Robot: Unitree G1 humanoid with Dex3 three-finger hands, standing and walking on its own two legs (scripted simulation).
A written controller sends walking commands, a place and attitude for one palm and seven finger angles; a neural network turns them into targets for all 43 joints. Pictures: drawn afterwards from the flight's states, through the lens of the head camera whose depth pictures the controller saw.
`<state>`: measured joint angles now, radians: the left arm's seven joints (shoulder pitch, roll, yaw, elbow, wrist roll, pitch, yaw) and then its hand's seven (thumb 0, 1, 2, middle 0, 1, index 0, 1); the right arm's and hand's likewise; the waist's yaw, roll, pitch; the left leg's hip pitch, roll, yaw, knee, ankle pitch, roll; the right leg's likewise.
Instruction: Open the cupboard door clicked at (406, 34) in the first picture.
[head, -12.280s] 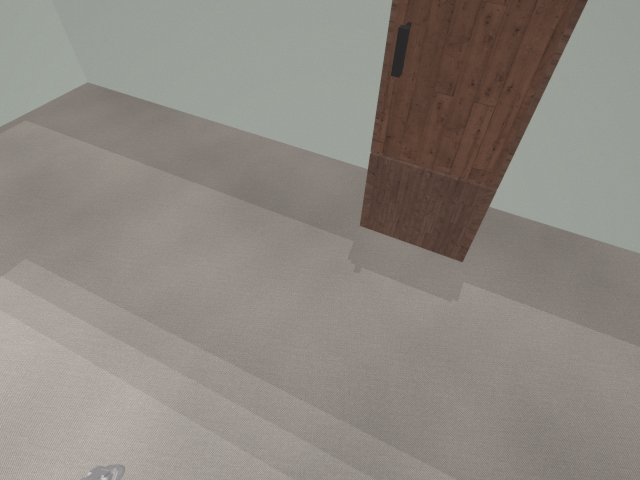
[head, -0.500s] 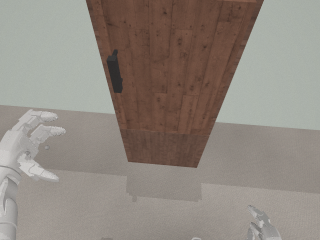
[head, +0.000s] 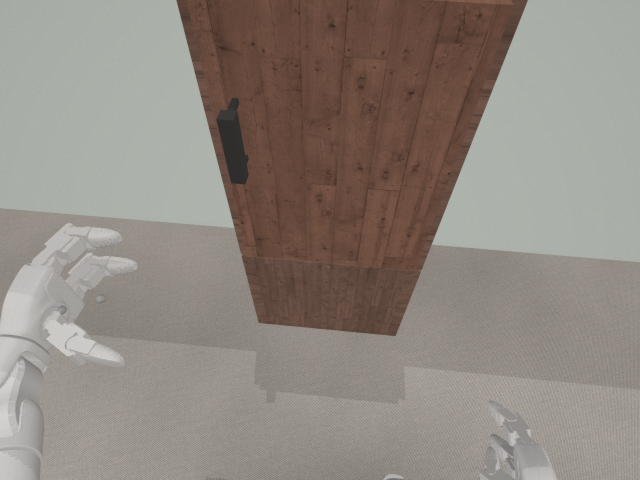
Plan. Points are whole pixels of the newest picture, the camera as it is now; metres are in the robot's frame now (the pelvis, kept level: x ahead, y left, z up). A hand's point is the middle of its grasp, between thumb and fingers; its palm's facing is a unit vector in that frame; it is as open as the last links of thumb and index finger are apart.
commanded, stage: move the hooked fingers beside the handle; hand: left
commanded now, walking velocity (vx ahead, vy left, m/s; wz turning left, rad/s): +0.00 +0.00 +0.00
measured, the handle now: (236, 141) +0.61 +0.18 +0.06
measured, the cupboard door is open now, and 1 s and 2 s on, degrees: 0 0 0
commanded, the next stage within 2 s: none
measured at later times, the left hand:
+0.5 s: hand (138, 240) +0.38 +0.26 +0.08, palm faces -0.04 -1.00 -0.02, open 14.0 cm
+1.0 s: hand (159, 197) +0.45 +0.25 +0.08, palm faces -0.06 -1.00 -0.01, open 14.0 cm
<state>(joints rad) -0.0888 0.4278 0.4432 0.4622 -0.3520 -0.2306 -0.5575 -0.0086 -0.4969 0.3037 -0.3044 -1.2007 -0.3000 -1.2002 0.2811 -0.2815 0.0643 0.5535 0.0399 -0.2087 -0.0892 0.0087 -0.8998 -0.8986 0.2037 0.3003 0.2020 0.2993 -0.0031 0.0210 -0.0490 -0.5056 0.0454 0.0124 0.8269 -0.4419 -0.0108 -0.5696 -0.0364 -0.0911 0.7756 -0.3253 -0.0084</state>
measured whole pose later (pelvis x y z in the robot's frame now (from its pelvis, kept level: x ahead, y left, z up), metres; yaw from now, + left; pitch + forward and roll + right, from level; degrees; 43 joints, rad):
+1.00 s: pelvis +0.00 +0.01 -0.01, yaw -2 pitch +16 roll -2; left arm -0.75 0.61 0.48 1.10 -0.18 -0.33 -0.52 -0.01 -0.50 0.30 -0.30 -1.20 -0.30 -1.20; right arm 0.36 -0.30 0.05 0.59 0.02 -0.02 -0.06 0.00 -0.90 -0.90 0.20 0.30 0.20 0.30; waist -0.12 -0.01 -0.07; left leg -0.73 0.06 0.03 0.92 -0.46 0.00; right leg -0.79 -0.03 -0.07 0.84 -0.32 0.00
